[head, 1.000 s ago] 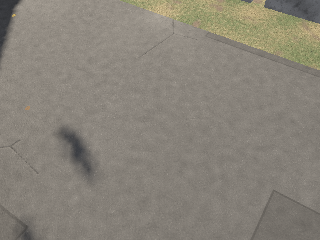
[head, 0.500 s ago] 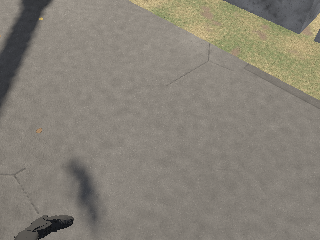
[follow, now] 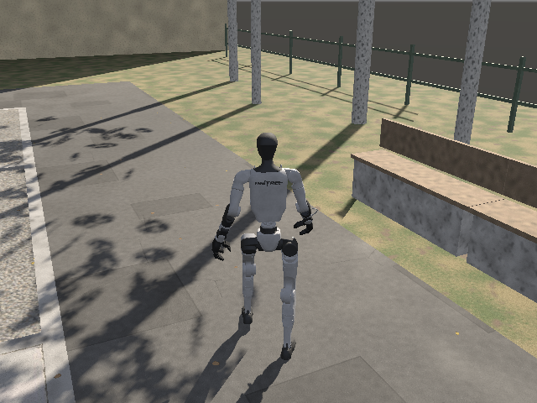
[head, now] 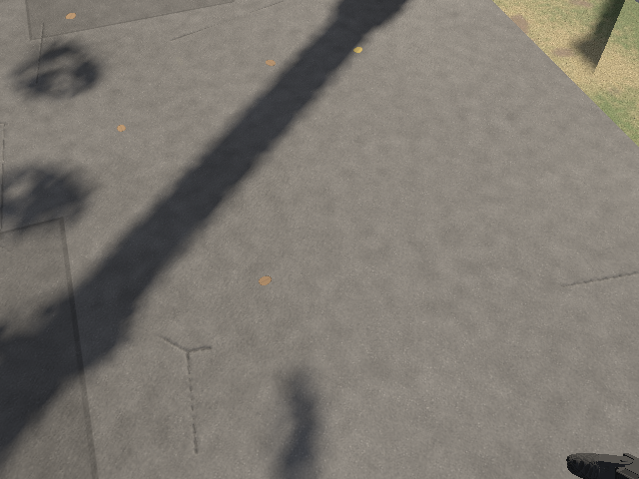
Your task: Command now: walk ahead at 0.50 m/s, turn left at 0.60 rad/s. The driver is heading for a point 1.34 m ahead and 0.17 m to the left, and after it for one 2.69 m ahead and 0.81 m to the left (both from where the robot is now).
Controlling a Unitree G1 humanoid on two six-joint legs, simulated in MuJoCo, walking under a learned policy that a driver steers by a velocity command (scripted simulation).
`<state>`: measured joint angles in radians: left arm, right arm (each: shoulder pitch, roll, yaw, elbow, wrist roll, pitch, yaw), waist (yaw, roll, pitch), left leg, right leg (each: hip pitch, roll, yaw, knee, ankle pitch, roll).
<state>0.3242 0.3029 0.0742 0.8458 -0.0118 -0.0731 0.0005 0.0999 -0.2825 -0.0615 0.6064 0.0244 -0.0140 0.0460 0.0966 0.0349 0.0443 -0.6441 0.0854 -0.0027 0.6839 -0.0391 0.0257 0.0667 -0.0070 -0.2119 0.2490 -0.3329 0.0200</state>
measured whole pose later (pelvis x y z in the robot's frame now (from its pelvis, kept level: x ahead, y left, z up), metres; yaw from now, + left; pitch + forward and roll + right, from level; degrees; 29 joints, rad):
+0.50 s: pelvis +0.29 +0.04 +0.00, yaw +16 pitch +2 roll +1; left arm 0.03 0.29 0.03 0.71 0.00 -0.10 -0.03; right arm 0.36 -0.29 -0.07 0.71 0.02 -0.04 -0.01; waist -0.08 -0.05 0.02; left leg -0.08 -0.10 -0.16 0.40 -0.34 0.06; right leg -0.57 -0.04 0.07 0.54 0.05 0.04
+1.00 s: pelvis +0.55 +0.09 +0.01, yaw +19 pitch +2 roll -2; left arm 0.39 0.28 0.04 0.87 -0.02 -0.07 -0.01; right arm 0.06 -0.26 -0.04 0.66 0.02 -0.07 0.03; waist 0.11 0.03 0.02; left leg -0.60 0.07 -0.03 0.57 0.01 0.00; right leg 0.02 0.04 -0.01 0.23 -0.28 -0.03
